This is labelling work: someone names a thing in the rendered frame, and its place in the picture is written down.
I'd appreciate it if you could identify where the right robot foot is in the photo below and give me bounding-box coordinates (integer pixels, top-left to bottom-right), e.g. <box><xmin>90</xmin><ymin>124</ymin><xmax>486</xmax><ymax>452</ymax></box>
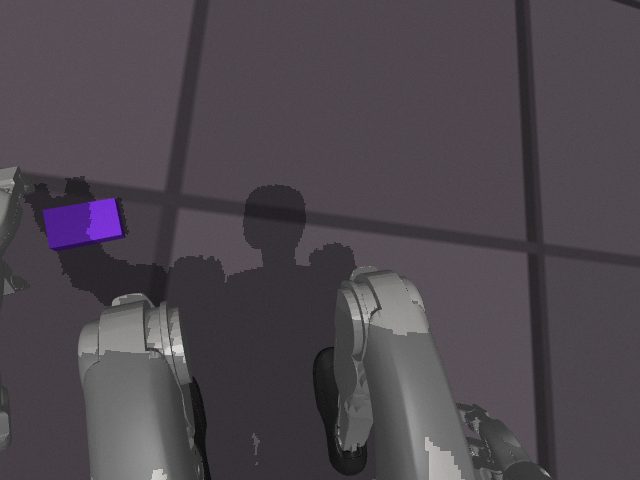
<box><xmin>313</xmin><ymin>347</ymin><xmax>367</xmax><ymax>476</ymax></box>

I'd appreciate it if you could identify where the left robot foot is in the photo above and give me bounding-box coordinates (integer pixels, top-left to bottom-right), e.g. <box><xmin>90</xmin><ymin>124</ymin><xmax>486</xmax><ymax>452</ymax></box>
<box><xmin>189</xmin><ymin>375</ymin><xmax>211</xmax><ymax>480</ymax></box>

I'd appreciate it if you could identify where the right robot hand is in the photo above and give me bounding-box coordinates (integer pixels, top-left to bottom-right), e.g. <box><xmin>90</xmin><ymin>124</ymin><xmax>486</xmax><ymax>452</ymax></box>
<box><xmin>456</xmin><ymin>403</ymin><xmax>532</xmax><ymax>480</ymax></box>

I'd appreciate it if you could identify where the small box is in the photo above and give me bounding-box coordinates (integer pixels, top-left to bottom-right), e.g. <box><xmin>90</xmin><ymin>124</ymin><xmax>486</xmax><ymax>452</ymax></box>
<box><xmin>43</xmin><ymin>198</ymin><xmax>126</xmax><ymax>251</ymax></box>

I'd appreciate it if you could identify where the right robot arm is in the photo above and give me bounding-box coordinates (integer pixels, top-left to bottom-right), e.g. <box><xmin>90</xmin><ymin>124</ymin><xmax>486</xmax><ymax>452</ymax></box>
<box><xmin>503</xmin><ymin>461</ymin><xmax>556</xmax><ymax>480</ymax></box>

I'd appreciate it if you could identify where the left robot hand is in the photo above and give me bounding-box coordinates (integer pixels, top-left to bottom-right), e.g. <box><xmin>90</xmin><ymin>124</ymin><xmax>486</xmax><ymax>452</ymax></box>
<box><xmin>0</xmin><ymin>166</ymin><xmax>35</xmax><ymax>296</ymax></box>

